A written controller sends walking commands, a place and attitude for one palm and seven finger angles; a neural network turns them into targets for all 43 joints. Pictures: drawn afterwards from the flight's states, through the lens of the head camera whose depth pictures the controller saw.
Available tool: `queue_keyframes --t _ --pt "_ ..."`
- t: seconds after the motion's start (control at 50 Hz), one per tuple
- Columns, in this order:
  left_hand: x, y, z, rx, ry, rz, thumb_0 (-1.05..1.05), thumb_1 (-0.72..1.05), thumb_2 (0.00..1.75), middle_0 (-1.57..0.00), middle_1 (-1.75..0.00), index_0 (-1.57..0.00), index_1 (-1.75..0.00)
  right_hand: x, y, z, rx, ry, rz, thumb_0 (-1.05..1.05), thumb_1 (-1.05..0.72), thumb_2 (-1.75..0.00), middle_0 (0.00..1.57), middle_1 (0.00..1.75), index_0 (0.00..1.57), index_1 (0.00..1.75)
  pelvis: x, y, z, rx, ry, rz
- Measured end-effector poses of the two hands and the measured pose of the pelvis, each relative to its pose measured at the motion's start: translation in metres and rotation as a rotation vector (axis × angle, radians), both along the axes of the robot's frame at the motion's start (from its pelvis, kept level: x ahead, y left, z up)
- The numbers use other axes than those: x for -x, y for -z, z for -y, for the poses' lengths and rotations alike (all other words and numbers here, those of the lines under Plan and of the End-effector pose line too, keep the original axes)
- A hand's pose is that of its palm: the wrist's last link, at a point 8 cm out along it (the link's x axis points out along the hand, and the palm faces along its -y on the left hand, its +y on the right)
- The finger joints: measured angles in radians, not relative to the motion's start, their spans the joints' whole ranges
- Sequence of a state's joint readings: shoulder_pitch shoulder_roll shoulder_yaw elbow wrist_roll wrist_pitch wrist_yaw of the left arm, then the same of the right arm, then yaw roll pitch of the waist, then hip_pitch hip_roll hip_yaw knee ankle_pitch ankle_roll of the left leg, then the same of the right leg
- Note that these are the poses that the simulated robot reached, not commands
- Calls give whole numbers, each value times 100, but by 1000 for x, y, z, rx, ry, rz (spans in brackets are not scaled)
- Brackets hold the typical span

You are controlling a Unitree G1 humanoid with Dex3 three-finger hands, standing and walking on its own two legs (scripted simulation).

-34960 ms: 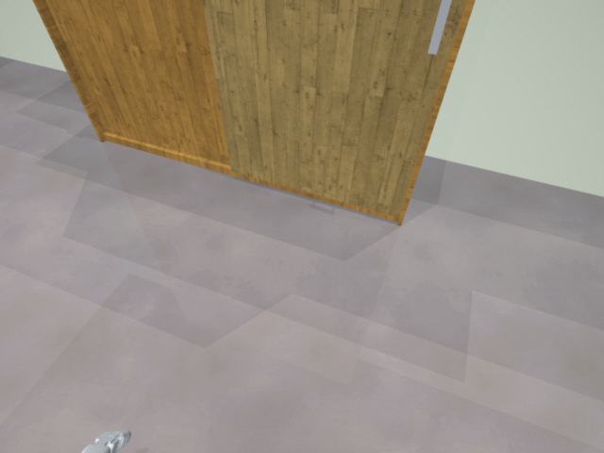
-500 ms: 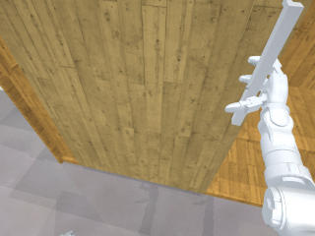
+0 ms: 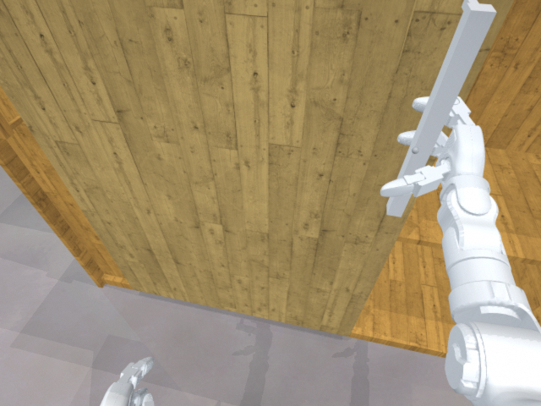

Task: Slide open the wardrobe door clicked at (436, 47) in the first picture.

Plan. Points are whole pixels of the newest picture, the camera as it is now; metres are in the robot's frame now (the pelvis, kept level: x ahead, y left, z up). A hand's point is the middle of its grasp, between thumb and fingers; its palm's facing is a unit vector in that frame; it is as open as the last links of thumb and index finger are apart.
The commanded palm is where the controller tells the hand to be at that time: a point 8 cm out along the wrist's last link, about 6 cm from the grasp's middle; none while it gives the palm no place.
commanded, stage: slip the hand off the handle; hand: right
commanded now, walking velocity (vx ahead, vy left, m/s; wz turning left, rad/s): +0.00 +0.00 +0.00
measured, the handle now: (424, 126) +0.48 -0.17 +0.19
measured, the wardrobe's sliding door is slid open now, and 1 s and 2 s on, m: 0.67 0.65 0.65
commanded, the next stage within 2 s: draw the hand back to the body in 1.02 s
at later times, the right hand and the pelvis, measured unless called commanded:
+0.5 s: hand (477, 187) +0.38 -0.22 +0.18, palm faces +0.16 +0.99 -0.06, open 14.7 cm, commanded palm +0.34 -0.26 +0.17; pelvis +0.01 +0.00 +0.00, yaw -1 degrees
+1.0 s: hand (487, 242) +0.29 -0.21 +0.17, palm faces +0.19 +0.98 -0.06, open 14.7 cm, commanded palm +0.27 -0.25 +0.17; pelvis +0.02 +0.01 +0.00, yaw -3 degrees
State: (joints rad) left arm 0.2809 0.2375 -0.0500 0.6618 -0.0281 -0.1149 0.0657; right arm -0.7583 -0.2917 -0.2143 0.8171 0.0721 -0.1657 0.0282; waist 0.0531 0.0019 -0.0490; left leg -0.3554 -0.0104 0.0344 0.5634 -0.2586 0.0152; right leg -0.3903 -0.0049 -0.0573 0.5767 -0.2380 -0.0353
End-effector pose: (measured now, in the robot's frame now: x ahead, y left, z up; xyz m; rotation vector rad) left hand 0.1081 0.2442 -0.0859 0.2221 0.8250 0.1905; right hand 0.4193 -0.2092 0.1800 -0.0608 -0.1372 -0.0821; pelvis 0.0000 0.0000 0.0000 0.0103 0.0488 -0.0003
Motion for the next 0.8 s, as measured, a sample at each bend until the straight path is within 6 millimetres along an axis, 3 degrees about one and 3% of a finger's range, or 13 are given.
queue_keyframes --t 0.2,0.36,0.42,0.48,0.68,0.8 --pt "27 4 -9 -14 -73 -63 1 90 90 -20 -30 -20 -30 2 0 11 2 7 -6 -1 56 -20 54 119 32 118 1 -2 -1 1 -23 8" --pt "26 3 -17 -9 -80 -59 2 90 90 -20 -30 -20 -30 33 9 63 10 147 -19 -1 55 -20 35 117 30 117 -6 -4 -2 1 -27 13" --pt "13 2 -16 -12 -43 -48 2 90 90 -20 -30 -20 -30 52 6 71 24 134 20 -1 55 -20 31 116 28 116 -10 -4 -2 -3 -11 19" --pt "-7 -1 -13 -16 0 -13 2 90 90 -20 -30 -20 -30 68 3 67 15 88 59 -1 56 -20 28 116 26 116 -13 -4 -1 -5 6 29" --pt "-89 -28 17 33 107 221 2 90 90 -20 -30 -20 -30 93 11 45 -9 58 12 -1 56 -20 25 116 25 115 -22 -4 0 1 16 51" --pt "-114 -39 34 69 170 279 2 90 90 -20 -30 -20 -30 121 3 52 -3 102 53 -1 56 -20 25 116 25 115 -29 -5 -4 3 17 66"
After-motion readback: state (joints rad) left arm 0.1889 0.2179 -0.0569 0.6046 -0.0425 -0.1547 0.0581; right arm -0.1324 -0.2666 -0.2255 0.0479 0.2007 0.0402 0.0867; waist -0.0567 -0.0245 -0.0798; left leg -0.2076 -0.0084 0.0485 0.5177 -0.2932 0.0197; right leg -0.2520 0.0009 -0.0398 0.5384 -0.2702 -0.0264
